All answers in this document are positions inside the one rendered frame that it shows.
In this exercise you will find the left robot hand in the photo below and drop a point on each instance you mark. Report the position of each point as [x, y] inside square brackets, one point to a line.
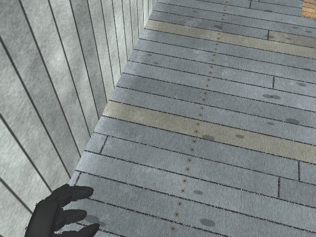
[49, 215]

